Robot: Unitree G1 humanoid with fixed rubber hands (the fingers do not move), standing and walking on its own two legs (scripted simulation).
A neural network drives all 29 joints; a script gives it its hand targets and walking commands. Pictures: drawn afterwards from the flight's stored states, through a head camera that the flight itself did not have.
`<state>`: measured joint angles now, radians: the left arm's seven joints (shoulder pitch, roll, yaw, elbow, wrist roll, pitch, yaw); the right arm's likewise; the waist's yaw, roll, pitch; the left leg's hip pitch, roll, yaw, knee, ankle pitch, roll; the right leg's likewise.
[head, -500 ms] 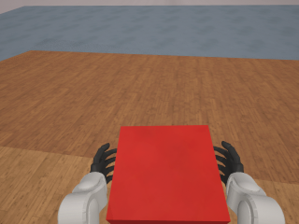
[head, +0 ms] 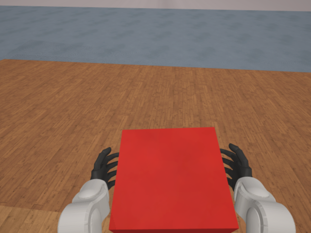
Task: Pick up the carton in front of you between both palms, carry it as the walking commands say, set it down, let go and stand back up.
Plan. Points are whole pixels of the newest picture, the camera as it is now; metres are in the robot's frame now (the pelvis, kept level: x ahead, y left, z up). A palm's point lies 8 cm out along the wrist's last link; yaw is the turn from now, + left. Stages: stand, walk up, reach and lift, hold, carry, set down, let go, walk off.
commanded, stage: carry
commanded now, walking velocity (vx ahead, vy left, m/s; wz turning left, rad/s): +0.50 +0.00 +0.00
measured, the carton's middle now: (169, 190) +0.24 +0.00 +0.03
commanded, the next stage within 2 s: none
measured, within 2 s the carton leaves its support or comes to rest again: neither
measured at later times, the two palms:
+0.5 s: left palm (127, 86) +0.64 +0.15 +0.08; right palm (205, 83) +0.64 -0.15 +0.10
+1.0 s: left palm (141, 65) +0.79 +0.11 +0.10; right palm (209, 65) +0.78 -0.19 +0.10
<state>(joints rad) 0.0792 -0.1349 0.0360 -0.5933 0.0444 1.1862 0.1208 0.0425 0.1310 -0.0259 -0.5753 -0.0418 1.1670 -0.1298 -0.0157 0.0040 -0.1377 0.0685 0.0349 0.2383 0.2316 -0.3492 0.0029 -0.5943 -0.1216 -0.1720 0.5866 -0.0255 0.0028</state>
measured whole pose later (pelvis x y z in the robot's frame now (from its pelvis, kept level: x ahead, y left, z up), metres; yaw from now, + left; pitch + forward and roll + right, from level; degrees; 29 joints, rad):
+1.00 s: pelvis +0.45 -0.02 +0.00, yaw -2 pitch +8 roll +1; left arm -0.40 -0.16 0.23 -0.23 0.04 1.03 0.14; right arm -0.44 0.10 -0.22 -0.23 -0.01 1.04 -0.15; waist 0.00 0.02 -0.01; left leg -0.46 0.01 0.16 0.64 -0.22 0.06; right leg -0.15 0.00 -0.10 0.45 -0.37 -0.03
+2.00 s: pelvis +0.56 -0.07 -0.02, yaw +0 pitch +5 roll +1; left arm -0.42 -0.13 0.25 -0.07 0.04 1.05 0.14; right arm -0.47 0.12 -0.25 -0.06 -0.06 1.05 -0.15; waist 0.01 -0.01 -0.08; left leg -0.27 0.02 0.10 0.60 -0.28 0.03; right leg -0.34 -0.02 -0.13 0.57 -0.17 -0.06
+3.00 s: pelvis +0.51 -0.07 -0.02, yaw +0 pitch +2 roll +1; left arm -0.45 -0.13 0.27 0.02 0.06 1.08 0.14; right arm -0.49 0.12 -0.27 0.03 -0.07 1.08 -0.15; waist 0.00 -0.01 -0.13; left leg -0.28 0.02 0.12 0.60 -0.22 0.04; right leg -0.32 -0.03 -0.14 0.52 -0.09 -0.05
